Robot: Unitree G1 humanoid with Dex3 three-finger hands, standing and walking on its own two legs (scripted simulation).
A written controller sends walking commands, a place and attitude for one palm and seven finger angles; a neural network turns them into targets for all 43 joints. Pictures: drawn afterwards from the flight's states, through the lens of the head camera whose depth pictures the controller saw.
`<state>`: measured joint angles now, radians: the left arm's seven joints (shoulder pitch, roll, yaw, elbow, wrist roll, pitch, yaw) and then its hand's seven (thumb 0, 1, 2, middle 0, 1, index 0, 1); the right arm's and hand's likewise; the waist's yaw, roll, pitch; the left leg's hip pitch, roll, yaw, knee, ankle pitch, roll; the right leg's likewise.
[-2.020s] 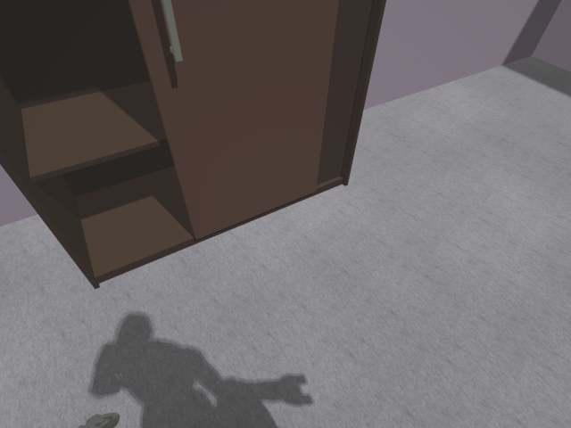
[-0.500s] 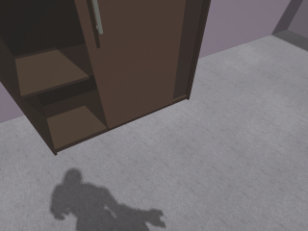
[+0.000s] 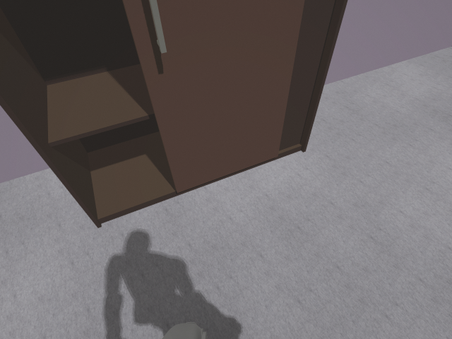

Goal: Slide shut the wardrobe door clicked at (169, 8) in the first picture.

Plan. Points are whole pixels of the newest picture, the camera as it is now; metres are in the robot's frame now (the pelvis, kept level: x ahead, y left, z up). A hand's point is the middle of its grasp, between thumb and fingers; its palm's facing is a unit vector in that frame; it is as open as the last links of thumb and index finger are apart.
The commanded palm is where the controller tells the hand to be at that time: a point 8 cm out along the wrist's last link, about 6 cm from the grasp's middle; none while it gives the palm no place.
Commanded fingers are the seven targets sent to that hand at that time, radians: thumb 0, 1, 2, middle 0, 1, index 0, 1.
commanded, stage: walk to a spot facing it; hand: right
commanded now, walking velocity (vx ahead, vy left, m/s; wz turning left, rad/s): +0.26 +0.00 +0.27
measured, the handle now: out of the picture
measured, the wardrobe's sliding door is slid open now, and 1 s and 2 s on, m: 0.41 0.41 0.41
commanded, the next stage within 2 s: turn to face it in 0.04 s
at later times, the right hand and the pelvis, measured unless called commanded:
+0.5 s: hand (313, 306) +0.24 -0.16 -0.18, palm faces -0.11 +0.98 -0.17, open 7.3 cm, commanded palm none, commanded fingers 0.00 -0.90 -0.90 0.20 0.30 0.20 0.30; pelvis +0.14 +0.01 -0.01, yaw +10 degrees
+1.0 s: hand (299, 256) +0.34 -0.14 -0.17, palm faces -0.39 +0.89 -0.25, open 7.4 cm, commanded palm none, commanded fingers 0.00 -0.90 -0.90 0.20 0.30 0.20 0.30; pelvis +0.19 +0.01 -0.01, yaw +24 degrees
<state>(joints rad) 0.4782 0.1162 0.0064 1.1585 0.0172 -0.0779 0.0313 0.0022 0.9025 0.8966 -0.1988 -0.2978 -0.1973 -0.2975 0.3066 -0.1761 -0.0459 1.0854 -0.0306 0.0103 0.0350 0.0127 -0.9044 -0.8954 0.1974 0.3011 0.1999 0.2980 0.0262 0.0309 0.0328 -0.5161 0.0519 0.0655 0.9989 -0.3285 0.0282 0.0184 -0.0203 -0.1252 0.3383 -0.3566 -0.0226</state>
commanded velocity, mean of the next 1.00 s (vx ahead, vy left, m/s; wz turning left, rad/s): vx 0.04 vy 0.00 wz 0.39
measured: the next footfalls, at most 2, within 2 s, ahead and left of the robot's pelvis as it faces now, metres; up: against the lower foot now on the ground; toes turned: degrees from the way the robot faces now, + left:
left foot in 0.18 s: +0.23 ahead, +0.13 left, +0.00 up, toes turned +9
right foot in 0.54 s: +0.27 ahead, -0.10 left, +0.00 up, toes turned +6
